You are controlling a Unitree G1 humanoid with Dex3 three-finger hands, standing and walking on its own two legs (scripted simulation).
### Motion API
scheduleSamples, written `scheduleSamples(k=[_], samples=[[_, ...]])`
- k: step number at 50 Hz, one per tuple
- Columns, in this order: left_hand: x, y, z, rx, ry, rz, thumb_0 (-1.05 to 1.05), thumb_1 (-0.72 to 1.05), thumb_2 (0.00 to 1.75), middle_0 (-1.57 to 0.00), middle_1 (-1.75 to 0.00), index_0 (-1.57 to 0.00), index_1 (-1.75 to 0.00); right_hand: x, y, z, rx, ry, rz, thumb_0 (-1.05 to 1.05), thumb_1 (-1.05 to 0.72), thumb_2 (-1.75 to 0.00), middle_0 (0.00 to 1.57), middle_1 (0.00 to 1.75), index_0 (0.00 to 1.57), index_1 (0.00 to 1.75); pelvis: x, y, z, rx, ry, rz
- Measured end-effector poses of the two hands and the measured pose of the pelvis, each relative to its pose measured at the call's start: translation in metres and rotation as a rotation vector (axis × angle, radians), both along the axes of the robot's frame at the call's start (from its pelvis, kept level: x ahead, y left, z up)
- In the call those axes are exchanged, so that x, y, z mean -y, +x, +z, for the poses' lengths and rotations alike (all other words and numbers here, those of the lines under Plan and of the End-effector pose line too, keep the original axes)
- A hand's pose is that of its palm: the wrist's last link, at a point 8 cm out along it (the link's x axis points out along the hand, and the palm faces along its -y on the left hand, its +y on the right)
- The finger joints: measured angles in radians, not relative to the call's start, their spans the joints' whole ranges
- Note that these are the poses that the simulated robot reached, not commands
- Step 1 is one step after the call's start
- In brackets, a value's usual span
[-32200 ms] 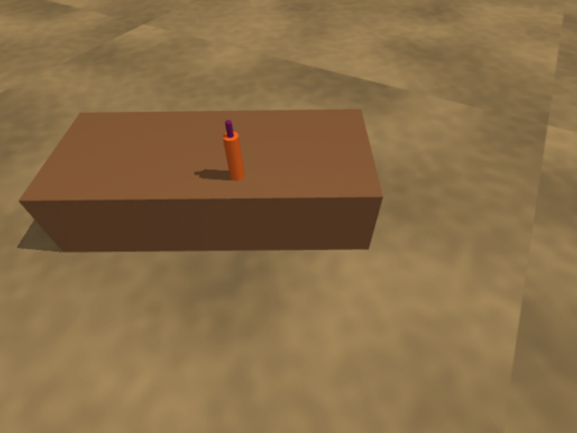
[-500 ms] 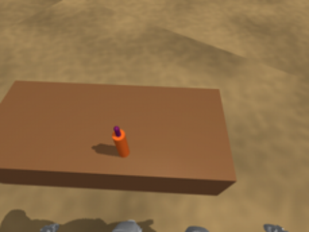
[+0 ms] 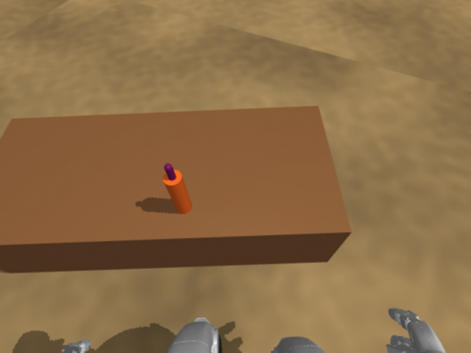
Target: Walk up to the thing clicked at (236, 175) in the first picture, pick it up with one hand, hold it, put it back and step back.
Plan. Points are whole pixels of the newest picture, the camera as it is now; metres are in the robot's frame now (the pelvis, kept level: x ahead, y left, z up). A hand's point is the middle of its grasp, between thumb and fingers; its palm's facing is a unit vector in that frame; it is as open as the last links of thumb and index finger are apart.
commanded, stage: step back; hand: left
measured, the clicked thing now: (176, 188) +0.57 +0.19 -0.29
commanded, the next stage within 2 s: none
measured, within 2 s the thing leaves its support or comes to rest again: neither
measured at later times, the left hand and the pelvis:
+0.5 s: hand out of the picture -0.03 +0.29 -0.14, palm faces +0.09 -0.92 -0.37, open 7.3 cm; pelvis -0.13 +0.01 +0.01, yaw +4 degrees
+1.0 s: hand out of the picture -0.21 +0.24 -0.11, palm faces +0.06 -0.88 -0.47, open 7.4 cm; pelvis -0.29 -0.04 +0.01, yaw +3 degrees
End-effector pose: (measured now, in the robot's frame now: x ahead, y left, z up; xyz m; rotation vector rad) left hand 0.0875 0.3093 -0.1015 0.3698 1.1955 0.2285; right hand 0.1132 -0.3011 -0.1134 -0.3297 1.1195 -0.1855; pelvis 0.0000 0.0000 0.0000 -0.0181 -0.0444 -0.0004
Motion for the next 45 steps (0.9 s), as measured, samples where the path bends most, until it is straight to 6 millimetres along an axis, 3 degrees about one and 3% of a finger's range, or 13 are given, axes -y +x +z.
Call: scheduleSamples(k=[5,10,17,22,27,32,36,41,45], samples=[[0.007,-0.032,0.020,0.009,0.013,0.026,0.00,0.91,0.90,-0.21,-0.30,-0.21,-0.30,0.009,-0.023,0.005,-0.031,0.003,-0.003,0.01,-0.91,-0.89,0.21,0.30,0.21,0.30,0.004,-0.019,0.012,-0.011,0.044,0.003],[0.002,-0.046,0.029,0.061,0.036,0.032,0.00,0.91,0.90,-0.21,-0.30,-0.21,-0.30,0.014,-0.052,0.006,-0.076,-0.027,0.035,0.01,-0.91,-0.89,0.21,0.29,0.21,0.30,0.003,-0.042,0.015,-0.025,0.043,0.036],[-0.017,-0.076,0.012,0.133,0.017,0.049,0.00,0.91,0.90,-0.21,-0.30,-0.21,-0.30,0.000,-0.083,0.006,-0.087,-0.063,0.095,0.01,-0.91,-0.89,0.20,0.29,0.21,0.30,-0.008,-0.084,0.001,-0.012,0.029,0.095],[-0.022,-0.112,0.002,0.089,-0.012,0.081,0.00,0.91,0.90,-0.20,-0.30,-0.21,-0.30,-0.015,-0.109,0.021,-0.051,-0.053,0.104,0.01,-0.91,-0.89,0.21,0.30,0.21,0.30,-0.012,-0.112,0.007,0.004,0.012,0.083],[-0.018,-0.153,0.002,0.061,-0.026,0.088,0.00,0.91,0.90,-0.20,-0.30,-0.20,-0.29,-0.015,-0.127,0.035,-0.004,-0.060,0.099,0.01,-0.90,-0.89,0.21,0.30,0.21,0.30,-0.006,-0.139,0.014,-0.005,0.001,0.049],[-0.005,-0.199,-0.001,-0.003,-0.018,0.062,0.00,0.91,0.90,-0.20,-0.30,-0.20,-0.29,-0.003,-0.145,0.034,0.070,-0.050,0.093,0.01,-0.90,-0.89,0.21,0.30,0.21,0.30,0.005,-0.174,0.010,-0.004,0.006,0.011],[0.010,-0.233,-0.003,-0.020,0.004,0.042,0.00,0.91,0.90,-0.20,-0.30,-0.20,-0.29,0.018,-0.170,0.018,0.094,-0.030,0.079,0.00,-0.90,-0.89,0.21,0.30,0.21,0.30,0.021,-0.205,-0.002,-0.005,0.019,-0.015],[0.031,-0.282,0.013,-0.034,0.018,0.052,0.00,0.91,0.90,-0.21,-0.30,-0.21,-0.30,0.039,-0.217,0.006,0.035,-0.011,0.028,0.00,-0.91,-0.89,0.21,0.30,0.21,0.30,0.034,-0.237,0.004,0.002,0.039,-0.004],[0.034,-0.303,0.028,-0.026,0.047,0.062,0.01,0.91,0.90,-0.21,-0.30,-0.21,-0.30,0.046,-0.261,0.004,-0.022,-0.007,0.024,0.01,-0.91,-0.89,0.21,0.29,0.21,0.30,0.038,-0.259,0.012,-0.010,0.058,0.020]])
